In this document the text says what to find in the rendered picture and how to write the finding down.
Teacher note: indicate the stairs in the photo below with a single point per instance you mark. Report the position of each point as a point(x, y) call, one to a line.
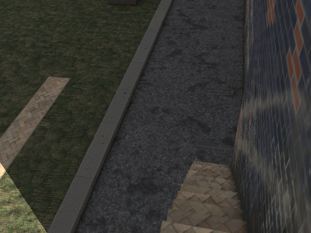
point(207, 202)

